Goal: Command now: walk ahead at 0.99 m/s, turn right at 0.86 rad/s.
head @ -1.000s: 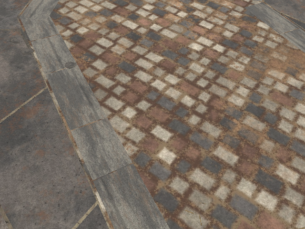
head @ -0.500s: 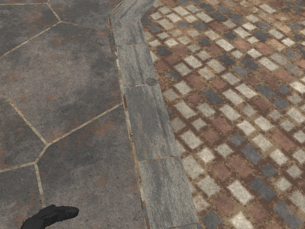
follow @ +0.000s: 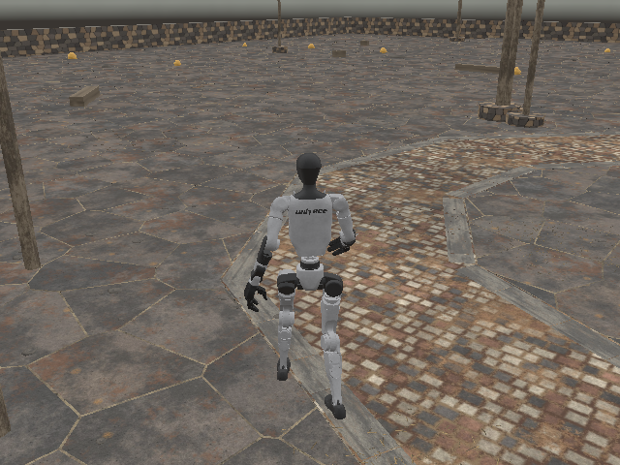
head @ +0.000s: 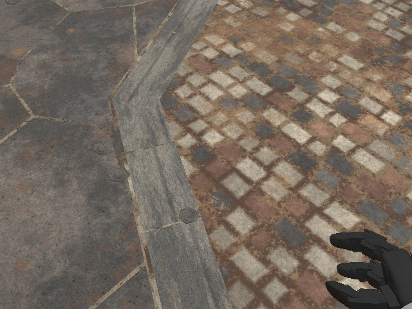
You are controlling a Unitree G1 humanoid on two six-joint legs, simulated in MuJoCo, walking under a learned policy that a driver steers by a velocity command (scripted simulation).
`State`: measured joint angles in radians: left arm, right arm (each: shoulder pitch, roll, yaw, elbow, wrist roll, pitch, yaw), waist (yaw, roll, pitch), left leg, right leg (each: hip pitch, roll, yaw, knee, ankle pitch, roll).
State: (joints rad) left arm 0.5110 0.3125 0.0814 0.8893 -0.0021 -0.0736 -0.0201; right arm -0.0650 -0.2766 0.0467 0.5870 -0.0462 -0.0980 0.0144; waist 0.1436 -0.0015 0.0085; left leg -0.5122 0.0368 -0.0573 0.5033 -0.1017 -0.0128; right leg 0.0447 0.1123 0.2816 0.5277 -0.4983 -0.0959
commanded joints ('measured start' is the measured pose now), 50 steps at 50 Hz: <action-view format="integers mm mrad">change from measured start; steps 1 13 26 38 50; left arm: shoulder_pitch -10 -511 -182 -125 -317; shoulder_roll -24 15 161 90 66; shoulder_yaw -17 -59 13 -38 -86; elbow -156 -323 -155 -53 -252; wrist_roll -43 31 38 7 80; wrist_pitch -26 71 48 -92 -43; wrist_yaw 7 -80 30 14 19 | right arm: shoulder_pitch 533 398 395 148 474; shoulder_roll -357 -97 -150 -17 -164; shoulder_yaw -137 -93 -81 -51 -141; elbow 72 207 104 95 222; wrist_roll -45 19 29 49 32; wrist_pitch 4 -39 -6 42 61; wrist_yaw -43 -13 -27 56 -12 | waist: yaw -237 -121 -104 -122 -127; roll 390 74 105 -24 -121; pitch -437 95 -34 100 43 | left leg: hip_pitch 1005 408 -278 -19 374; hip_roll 483 194 87 3 103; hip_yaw -746 207 14 178 -510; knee -212 -377 989 172 -307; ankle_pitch -742 258 -219 363 -277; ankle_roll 151 50 20 132 375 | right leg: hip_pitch -736 -810 28 -109 -780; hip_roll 24 -204 -386 -220 -187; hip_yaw -135 -319 271 -442 -176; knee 811 508 -282 -445 846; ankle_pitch -26 469 217 1161 158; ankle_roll -5 -7 -275 38 104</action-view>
